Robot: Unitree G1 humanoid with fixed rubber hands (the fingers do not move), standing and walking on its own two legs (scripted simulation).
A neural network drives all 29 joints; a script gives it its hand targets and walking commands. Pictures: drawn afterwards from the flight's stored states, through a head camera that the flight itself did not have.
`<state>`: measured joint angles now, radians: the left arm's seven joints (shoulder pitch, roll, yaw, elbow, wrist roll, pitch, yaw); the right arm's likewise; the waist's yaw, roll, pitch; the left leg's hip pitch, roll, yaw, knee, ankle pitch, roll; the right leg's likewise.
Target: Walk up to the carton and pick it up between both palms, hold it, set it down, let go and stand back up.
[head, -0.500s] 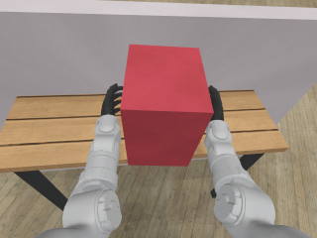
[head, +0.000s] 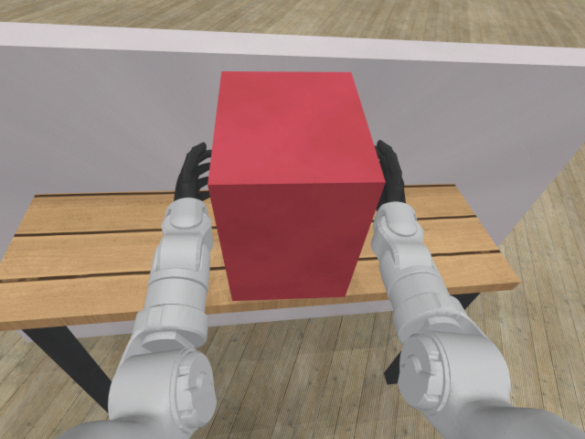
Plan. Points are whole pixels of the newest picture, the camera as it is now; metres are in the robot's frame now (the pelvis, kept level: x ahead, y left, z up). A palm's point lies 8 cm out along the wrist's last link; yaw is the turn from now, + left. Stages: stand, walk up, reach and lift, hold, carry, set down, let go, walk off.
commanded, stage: reach and lift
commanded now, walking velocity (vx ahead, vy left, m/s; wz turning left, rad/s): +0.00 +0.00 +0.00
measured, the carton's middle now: (288, 193) +0.44 +0.00 +0.10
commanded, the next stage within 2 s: hold in 1.88 s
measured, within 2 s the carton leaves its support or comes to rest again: neither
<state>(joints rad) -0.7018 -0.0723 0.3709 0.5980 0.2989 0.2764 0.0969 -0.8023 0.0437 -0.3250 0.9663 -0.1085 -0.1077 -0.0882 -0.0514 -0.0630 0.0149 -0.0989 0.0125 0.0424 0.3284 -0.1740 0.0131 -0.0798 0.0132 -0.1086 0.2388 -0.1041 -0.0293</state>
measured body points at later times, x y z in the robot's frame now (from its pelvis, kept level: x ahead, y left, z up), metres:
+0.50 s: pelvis -0.02 +0.00 +0.00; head -0.06 +0.03 +0.45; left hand +0.40 +0.14 +0.20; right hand +0.39 -0.14 +0.21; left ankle +0.01 +0.10 -0.75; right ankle +0.02 -0.10 -0.75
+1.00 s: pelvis -0.02 +0.00 +0.00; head -0.07 +0.03 +0.44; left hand +0.39 +0.14 +0.22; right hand +0.38 -0.14 +0.23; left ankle +0.01 +0.10 -0.75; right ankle +0.02 -0.10 -0.75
